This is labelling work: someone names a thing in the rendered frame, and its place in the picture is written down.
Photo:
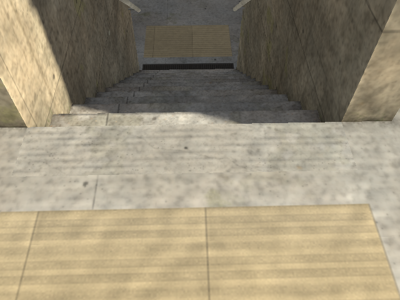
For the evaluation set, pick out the stairs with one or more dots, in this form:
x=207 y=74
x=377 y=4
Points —
x=186 y=96

